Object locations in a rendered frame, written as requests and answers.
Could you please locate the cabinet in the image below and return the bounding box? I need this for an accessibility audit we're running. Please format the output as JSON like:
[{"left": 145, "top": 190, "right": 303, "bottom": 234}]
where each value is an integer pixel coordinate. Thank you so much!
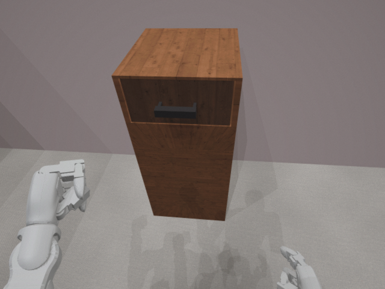
[{"left": 112, "top": 28, "right": 243, "bottom": 221}]

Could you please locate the handle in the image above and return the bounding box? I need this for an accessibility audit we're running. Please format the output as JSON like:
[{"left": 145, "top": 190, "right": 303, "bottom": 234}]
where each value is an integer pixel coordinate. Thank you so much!
[{"left": 154, "top": 102, "right": 197, "bottom": 119}]

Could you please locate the right robot hand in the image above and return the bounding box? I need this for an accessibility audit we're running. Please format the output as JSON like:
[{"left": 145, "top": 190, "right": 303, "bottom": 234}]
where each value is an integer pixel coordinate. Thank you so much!
[{"left": 277, "top": 246, "right": 322, "bottom": 289}]

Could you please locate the drawer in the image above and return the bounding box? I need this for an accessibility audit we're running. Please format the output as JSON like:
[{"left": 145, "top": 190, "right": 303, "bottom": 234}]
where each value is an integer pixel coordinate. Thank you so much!
[{"left": 120, "top": 79, "right": 234, "bottom": 125}]

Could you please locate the left robot hand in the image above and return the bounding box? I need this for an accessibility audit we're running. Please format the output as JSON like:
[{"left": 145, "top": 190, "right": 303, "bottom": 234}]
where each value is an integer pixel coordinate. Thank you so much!
[{"left": 26, "top": 159, "right": 90, "bottom": 226}]

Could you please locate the left robot forearm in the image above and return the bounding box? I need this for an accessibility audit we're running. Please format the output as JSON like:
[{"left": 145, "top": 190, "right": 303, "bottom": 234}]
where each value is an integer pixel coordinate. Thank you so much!
[{"left": 3, "top": 223, "right": 62, "bottom": 289}]

